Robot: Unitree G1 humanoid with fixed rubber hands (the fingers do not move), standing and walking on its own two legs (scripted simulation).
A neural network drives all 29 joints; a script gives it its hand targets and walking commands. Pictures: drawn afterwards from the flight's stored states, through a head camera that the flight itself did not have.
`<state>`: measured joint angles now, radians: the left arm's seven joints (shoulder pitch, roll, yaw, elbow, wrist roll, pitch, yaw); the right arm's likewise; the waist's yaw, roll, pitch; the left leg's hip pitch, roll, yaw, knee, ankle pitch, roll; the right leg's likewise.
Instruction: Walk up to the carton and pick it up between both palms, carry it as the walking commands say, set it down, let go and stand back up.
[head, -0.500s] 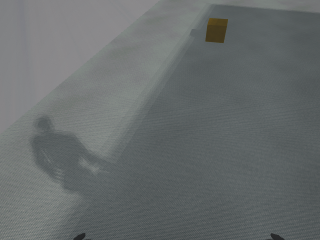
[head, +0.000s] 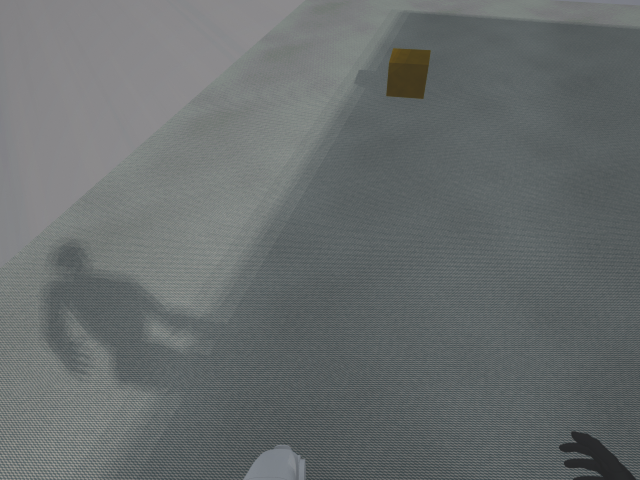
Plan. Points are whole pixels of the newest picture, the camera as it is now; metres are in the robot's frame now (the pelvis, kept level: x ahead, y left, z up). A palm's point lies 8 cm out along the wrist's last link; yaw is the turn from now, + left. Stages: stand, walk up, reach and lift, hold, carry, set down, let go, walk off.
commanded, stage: walk up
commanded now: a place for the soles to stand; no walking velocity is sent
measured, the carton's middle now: (408, 73) +2.52 -0.42 -0.66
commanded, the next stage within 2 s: none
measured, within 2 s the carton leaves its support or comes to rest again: neither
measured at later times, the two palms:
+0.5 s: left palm (133, 334) +0.36 +0.37 -0.11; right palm (512, 373) +0.29 -0.23 -0.08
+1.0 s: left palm (201, 224) +0.64 +0.32 -0.12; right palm (486, 201) +0.66 -0.29 -0.09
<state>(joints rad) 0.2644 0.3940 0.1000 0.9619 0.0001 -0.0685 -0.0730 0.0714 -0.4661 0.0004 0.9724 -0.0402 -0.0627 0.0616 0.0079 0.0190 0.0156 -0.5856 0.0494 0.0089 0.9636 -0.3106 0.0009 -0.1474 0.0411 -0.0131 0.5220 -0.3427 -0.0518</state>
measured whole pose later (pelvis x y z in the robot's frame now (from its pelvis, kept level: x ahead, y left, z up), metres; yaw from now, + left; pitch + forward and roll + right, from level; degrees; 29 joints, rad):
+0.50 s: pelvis +0.26 +0.07 +0.01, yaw -3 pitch -1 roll -3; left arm 0.18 0.40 0.08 0.96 0.00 -0.07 -0.09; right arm 0.31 -0.36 0.00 0.97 -0.02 -0.14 0.05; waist 0.01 -0.03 0.02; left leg -0.16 0.02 0.10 0.44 -0.28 0.06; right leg -0.63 -0.05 0.03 1.03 -0.21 0.01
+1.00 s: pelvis +0.54 +0.02 -0.01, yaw -4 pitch -2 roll -2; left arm 0.19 0.38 0.04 0.96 0.00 -0.07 -0.06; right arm 0.05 -0.41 0.00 0.94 -0.01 -0.11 0.05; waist 0.01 0.02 0.05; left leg -0.42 0.05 0.07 0.77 -0.48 0.01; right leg -0.28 0.01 -0.04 0.57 -0.26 -0.01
